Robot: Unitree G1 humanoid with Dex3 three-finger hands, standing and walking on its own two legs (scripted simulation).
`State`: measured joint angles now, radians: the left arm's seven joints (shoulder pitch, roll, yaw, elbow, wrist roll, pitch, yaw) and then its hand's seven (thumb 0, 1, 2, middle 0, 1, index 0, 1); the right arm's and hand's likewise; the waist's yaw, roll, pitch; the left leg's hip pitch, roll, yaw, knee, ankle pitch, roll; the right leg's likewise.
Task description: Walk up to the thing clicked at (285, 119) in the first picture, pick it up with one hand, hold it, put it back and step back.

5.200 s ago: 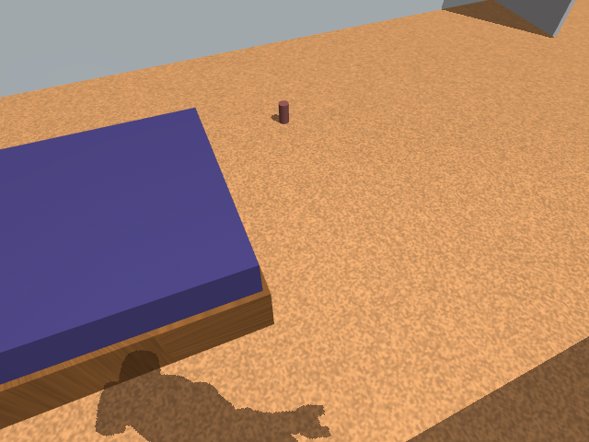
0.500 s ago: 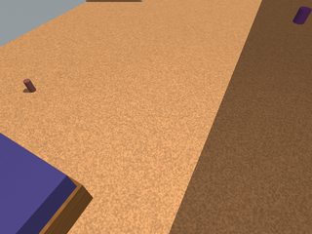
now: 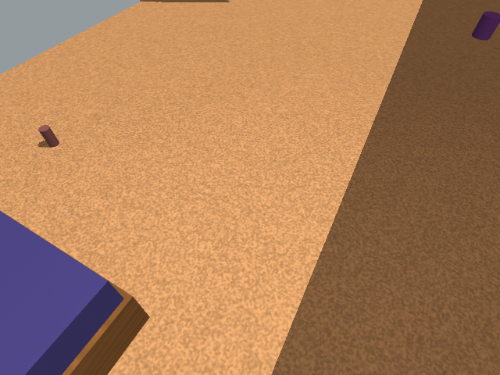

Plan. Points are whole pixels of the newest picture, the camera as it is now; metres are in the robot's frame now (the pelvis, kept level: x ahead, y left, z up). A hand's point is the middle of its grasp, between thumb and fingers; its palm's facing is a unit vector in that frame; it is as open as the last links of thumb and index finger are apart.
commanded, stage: stand
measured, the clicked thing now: (49, 136) +1.39 +1.19 -0.72
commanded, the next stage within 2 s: walk up in 0.60 s
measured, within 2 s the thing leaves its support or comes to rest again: neither
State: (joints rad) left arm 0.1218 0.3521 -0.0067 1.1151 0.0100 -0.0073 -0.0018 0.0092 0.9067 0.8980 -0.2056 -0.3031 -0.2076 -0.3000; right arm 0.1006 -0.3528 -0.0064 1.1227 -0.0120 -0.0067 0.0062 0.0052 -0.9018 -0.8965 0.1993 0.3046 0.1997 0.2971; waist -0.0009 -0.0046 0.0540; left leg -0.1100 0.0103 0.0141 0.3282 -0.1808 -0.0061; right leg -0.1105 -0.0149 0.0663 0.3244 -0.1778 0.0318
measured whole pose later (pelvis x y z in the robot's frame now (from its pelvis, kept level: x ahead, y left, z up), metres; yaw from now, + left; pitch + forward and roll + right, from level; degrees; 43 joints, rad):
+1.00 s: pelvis +0.08 -0.06 -0.01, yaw -2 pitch -4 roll +0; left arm 0.29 0.38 0.08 0.98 0.04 -0.05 -0.04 0.01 0.91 0.90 -0.21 -0.30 -0.21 -0.30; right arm 0.28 -0.44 -0.08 1.00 -0.02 0.02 0.04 0.01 -0.90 -0.90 0.20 0.30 0.20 0.30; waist 0.02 0.07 0.07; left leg -0.32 -0.01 -0.08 1.01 -0.45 0.03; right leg -0.20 0.01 -0.05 0.53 -0.26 -0.04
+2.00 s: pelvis +0.37 -0.04 -0.03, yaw +0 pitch -2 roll +1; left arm 0.17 0.35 0.02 0.84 0.03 -0.03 0.01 0.01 0.90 0.90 -0.21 -0.30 -0.21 -0.30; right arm 0.22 -0.40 -0.03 0.88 0.00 0.05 0.01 0.00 -0.90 -0.90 0.20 0.30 0.20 0.30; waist 0.01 0.05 0.14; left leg -0.35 0.01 -0.05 0.86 -0.54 0.00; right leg -0.44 -0.05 -0.02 0.68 -0.21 0.00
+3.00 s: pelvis +0.35 -0.01 +0.00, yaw -1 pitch -3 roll +0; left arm 0.09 0.36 0.00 1.14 0.00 -0.02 -0.01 0.01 0.91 0.90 -0.21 -0.30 -0.21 -0.30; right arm 0.10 -0.36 -0.01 1.12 -0.01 -0.02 0.01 0.01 -0.90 -0.90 0.20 0.30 0.20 0.30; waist 0.00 0.00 0.07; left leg -0.14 0.02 -0.01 0.35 -0.17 -0.02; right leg -0.14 -0.02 0.02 0.36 -0.17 0.02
